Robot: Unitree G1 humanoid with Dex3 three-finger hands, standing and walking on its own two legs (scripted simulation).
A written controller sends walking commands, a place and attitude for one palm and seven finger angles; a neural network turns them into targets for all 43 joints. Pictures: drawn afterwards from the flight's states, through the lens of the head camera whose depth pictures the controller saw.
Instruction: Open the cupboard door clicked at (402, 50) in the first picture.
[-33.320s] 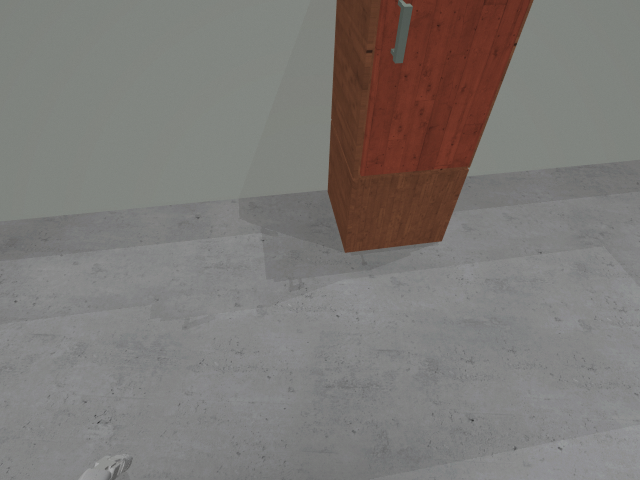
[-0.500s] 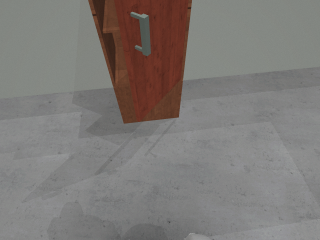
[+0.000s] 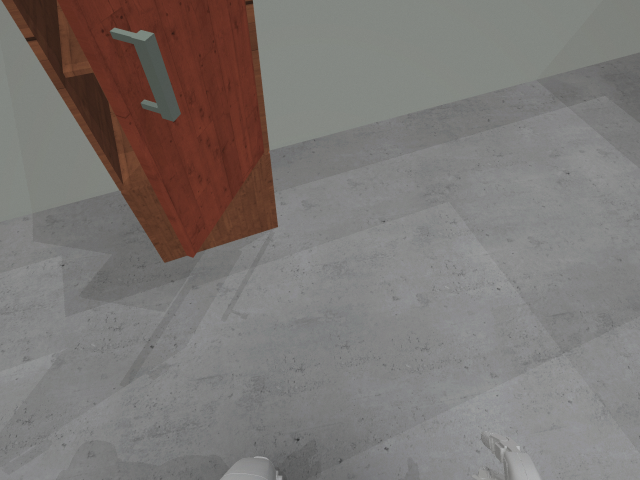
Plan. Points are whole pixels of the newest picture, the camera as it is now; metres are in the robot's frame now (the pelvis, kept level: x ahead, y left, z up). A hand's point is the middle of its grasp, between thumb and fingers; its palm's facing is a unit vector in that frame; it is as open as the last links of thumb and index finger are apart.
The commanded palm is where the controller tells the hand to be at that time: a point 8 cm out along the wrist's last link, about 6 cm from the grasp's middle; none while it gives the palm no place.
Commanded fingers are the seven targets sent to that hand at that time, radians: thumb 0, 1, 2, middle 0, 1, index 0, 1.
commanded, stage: walk to a spot facing it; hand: left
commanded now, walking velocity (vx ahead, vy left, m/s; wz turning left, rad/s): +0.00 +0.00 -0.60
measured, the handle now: (146, 76) +0.60 +0.32 +0.12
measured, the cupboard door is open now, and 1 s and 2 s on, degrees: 46 46 46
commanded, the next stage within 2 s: none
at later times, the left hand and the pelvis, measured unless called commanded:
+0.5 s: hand (230, 422) +0.19 +0.15 -0.16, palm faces -0.31 -0.91 -0.29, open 7.4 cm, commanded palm none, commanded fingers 0.00 0.90 0.90 -0.20 -0.30 -0.20 -0.30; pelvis +0.02 -0.02 -0.01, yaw -19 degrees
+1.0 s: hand (297, 331) +0.34 +0.07 -0.17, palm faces -0.58 -0.80 -0.14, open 7.4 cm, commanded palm none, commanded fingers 0.00 0.90 0.90 -0.20 -0.30 -0.20 -0.30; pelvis +0.15 -0.03 +0.01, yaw -37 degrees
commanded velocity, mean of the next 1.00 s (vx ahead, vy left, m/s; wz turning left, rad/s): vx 0.18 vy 0.00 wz -0.60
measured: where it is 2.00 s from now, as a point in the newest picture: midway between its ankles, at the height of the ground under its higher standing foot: (466, 377)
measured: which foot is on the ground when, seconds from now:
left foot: up 0.00-0.02, down 0.04-0.40, up 0.42-0.76, down 0.78-1.00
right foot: down 0.00-0.04, up 0.06-0.38, down 0.40-0.78, up 0.80-1.00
